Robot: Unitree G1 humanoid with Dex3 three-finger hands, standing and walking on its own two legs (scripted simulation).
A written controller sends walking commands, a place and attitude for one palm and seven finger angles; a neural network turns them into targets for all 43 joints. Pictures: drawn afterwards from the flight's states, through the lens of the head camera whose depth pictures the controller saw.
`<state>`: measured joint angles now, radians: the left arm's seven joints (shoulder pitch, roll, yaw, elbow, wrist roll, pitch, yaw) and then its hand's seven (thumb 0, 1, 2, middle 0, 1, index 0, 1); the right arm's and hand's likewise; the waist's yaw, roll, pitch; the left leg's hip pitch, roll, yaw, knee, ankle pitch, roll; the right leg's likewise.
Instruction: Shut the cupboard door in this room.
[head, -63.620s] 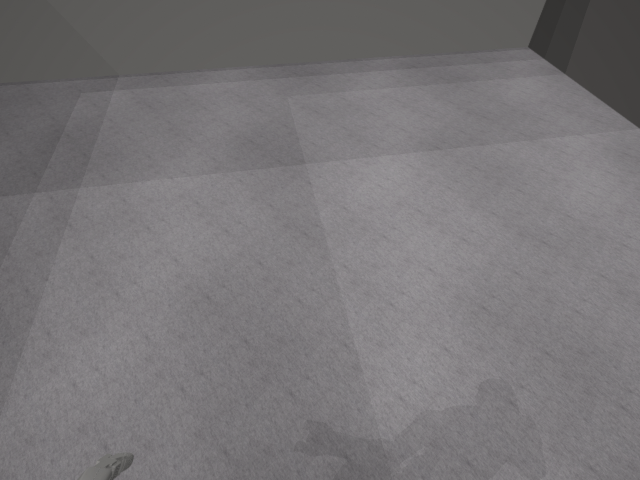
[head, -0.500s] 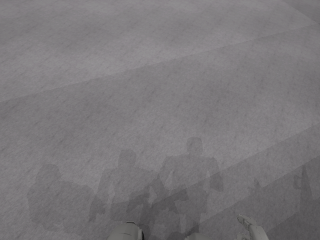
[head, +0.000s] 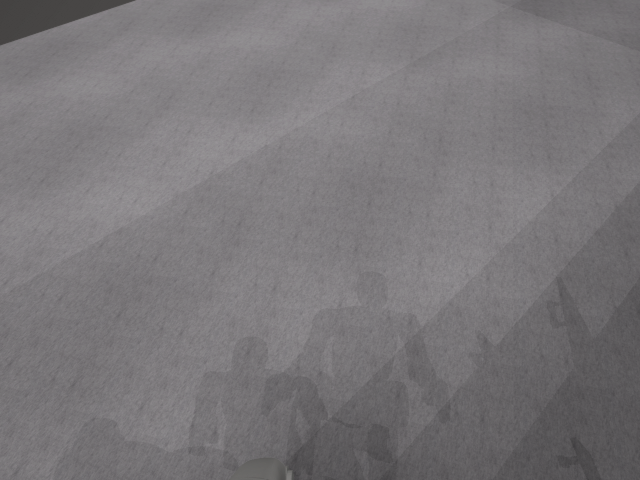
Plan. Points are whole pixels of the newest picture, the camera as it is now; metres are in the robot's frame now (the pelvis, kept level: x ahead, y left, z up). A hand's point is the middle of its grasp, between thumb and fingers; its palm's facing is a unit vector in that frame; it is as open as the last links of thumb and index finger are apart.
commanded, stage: turn to face it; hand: left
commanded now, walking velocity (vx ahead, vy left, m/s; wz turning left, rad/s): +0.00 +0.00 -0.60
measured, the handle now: out of the picture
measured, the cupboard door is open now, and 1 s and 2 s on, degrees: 53 53 53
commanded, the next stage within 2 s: none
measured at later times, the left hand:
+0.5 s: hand (178, 435) +0.19 +0.23 -0.15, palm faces -0.25 -0.94 -0.23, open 7.4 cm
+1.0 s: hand (239, 430) +0.20 +0.15 -0.16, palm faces -0.52 -0.83 -0.21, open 7.4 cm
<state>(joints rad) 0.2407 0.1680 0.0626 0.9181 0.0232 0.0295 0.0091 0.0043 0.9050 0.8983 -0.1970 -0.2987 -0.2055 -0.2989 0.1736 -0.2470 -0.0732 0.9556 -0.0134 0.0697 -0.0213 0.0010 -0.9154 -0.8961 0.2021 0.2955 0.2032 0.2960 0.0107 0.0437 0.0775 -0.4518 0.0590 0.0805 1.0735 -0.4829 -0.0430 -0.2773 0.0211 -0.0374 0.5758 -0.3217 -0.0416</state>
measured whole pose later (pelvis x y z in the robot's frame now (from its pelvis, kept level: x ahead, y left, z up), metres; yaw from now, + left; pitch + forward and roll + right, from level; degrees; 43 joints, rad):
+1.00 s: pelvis +0.04 +0.02 +0.01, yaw -33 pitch +1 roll +0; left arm 0.21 0.20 0.05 0.89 0.02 0.04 -0.01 0.01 0.90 0.90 -0.20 -0.30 -0.21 -0.30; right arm 0.15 -0.24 -0.06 0.87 -0.01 0.06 -0.01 0.00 -0.91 -0.90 0.20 0.30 0.20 0.30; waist 0.01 0.00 0.08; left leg -0.45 0.06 0.01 0.88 -0.41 -0.09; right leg -0.27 0.05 0.08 0.51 -0.27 -0.02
